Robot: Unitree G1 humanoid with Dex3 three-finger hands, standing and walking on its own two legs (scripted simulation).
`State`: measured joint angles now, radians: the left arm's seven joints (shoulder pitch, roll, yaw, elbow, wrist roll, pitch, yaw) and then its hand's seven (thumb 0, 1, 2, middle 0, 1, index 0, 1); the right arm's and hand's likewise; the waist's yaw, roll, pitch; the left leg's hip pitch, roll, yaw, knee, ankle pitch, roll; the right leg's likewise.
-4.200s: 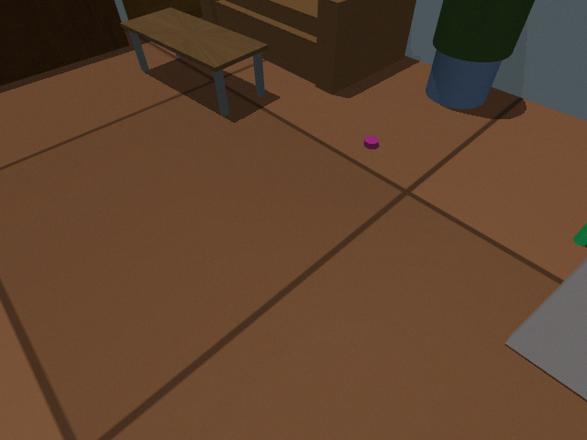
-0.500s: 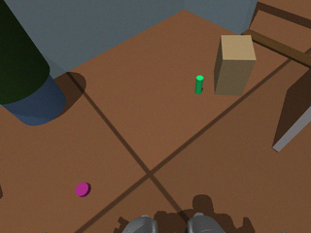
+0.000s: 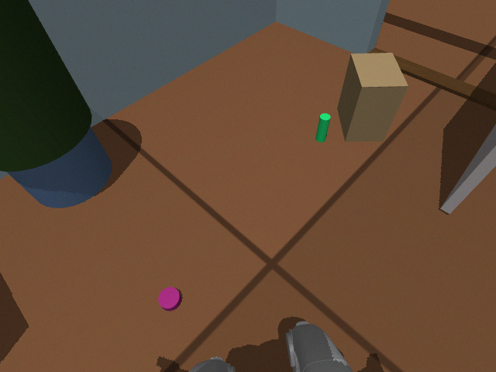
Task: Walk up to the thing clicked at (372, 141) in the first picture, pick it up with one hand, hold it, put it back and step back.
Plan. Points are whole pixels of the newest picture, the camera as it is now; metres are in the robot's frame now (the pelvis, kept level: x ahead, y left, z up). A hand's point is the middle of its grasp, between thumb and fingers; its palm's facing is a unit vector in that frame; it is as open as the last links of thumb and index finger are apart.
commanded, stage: walk up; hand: left
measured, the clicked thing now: (170, 298) +0.47 +0.32 -0.71
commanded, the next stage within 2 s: none
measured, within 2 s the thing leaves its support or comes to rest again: neither
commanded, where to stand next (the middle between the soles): +0.04 +0.16 m, yaw -11 degrees
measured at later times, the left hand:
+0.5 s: hand out of the picture +0.05 +0.52 -0.13, palm faces -0.07 -0.82 -0.56, open 7.4 cm
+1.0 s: hand out of the picture +0.12 +0.41 -0.13, palm faces -0.21 -0.91 -0.36, open 7.4 cm
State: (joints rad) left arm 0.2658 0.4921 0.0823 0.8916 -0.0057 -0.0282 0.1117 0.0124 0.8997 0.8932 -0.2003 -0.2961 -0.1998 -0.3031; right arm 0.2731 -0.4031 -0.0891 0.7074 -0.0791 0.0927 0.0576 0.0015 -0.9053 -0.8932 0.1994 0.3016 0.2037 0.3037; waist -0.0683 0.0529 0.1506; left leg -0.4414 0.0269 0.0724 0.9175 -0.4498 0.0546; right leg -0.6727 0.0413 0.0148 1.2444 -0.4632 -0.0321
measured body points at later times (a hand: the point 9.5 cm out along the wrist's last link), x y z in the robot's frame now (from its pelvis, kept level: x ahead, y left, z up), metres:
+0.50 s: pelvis -0.07 +0.21 -0.02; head -0.06 +0.19 +0.43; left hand +0.05 +0.56 -0.09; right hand -0.02 -0.13 -0.13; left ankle -0.06 +0.37 -0.69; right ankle +0.00 +0.00 -0.67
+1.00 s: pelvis -0.05 +0.17 +0.02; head +0.00 +0.17 +0.46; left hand +0.13 +0.46 -0.10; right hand -0.09 -0.18 -0.09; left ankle -0.03 +0.34 -0.64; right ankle -0.05 +0.05 -0.69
